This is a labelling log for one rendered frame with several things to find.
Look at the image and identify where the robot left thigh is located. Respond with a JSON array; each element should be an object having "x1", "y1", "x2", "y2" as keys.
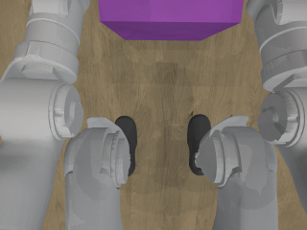
[{"x1": 64, "y1": 127, "x2": 130, "y2": 230}]

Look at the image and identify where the right robot upper arm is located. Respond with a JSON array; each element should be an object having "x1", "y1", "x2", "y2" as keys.
[{"x1": 256, "y1": 86, "x2": 307, "y2": 216}]

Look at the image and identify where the carton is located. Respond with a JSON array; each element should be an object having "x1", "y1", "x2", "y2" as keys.
[{"x1": 98, "y1": 0, "x2": 244, "y2": 41}]

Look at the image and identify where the robot left forearm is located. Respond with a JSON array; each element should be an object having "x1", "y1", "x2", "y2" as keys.
[{"x1": 0, "y1": 0, "x2": 90, "y2": 84}]

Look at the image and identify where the robot right forearm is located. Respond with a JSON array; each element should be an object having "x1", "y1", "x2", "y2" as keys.
[{"x1": 246, "y1": 0, "x2": 307, "y2": 92}]

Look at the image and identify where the left robot upper arm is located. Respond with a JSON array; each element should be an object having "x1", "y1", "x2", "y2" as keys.
[{"x1": 0, "y1": 77, "x2": 84, "y2": 230}]

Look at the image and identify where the left robot foot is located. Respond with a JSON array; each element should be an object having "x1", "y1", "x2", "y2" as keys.
[{"x1": 114, "y1": 116, "x2": 137, "y2": 177}]

